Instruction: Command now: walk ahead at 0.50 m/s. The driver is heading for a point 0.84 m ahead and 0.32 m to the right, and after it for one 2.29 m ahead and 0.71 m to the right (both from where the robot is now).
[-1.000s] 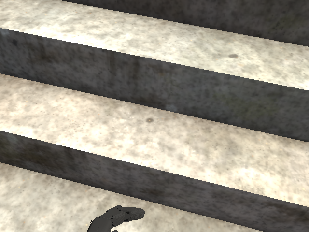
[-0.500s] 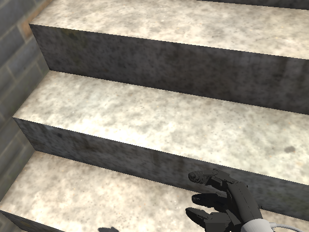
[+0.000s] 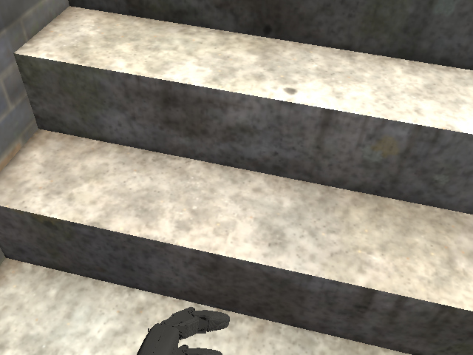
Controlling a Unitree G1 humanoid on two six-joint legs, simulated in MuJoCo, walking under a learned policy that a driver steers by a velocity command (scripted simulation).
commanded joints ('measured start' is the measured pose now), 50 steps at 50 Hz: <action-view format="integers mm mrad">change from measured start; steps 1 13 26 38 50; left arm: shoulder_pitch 537 536 551 273 63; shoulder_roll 347 106 282 -21 107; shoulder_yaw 158 74 175 51 59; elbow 171 347 278 -41 -231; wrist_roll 33 12 -10 -61 -20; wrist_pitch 73 -4 -89 36 43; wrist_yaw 63 21 67 38 4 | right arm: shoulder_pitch -261 -405 -73 -327 -8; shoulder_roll -111 14 -392 -55 -426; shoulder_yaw -45 60 -105 -5 -92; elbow -149 -453 -517 -160 -115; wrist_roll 16 9 -33 -61 20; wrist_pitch -62 -27 -41 -7 6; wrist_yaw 59 33 19 38 -26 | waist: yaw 291 -11 -248 207 173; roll -264 -41 -77 42 261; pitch -174 116 -406 212 -111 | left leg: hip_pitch -632 -1240 218 -388 220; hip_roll -174 -98 176 196 277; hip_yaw -229 -149 -637 83 259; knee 1227 1784 484 -98 -43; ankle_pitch -11 73 -595 -221 1643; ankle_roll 57 -22 172 -50 93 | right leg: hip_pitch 779 463 487 -478 145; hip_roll -333 -168 -158 -12 56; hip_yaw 1327 271 343 337 -81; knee -1212 -1078 -490 1005 23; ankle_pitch -218 509 1992 718 66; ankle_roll -302 -49 -65 -34 -84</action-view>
